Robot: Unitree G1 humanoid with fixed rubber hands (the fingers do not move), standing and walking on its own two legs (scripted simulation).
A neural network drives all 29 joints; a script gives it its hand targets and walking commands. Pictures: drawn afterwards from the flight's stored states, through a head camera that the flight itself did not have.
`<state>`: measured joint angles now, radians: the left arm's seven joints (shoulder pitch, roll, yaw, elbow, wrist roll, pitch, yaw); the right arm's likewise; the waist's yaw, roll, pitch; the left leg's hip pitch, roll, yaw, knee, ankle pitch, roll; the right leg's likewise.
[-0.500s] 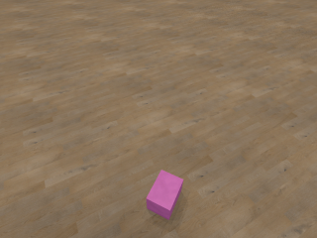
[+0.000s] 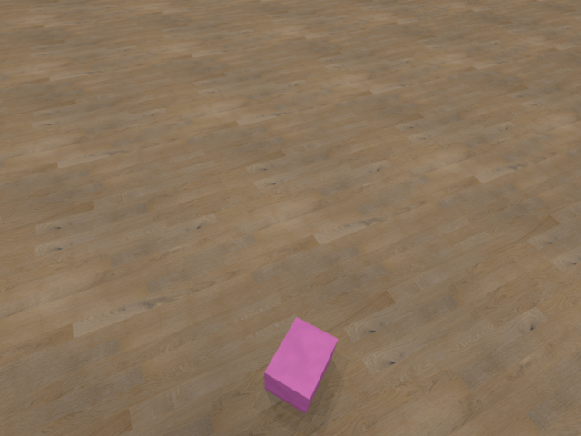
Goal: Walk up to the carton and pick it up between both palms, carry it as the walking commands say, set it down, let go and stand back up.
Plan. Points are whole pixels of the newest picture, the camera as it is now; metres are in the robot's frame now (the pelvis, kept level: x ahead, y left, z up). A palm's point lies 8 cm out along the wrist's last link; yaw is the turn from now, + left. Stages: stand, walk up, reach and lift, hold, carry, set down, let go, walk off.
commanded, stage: walk up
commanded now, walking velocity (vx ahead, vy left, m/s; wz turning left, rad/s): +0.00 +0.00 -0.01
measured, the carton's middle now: (300, 364) +0.46 -0.04 -0.69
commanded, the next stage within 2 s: none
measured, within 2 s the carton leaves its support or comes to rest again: neither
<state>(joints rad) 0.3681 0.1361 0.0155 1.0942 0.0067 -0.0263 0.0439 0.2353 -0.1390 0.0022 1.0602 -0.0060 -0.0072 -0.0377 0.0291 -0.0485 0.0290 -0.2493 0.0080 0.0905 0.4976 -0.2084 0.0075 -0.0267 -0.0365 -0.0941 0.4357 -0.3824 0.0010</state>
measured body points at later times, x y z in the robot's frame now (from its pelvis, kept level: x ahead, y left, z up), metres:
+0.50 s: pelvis -0.03 +0.03 +0.01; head -0.02 +0.04 +0.46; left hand -0.07 +0.24 -0.16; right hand -0.03 -0.20 -0.15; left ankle +0.02 +0.11 -0.74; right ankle -0.09 -0.11 -0.74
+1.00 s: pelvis -0.05 +0.02 +0.01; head -0.05 +0.02 +0.45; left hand -0.09 +0.24 -0.16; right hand -0.05 -0.22 -0.15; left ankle +0.02 +0.11 -0.74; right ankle -0.09 -0.11 -0.74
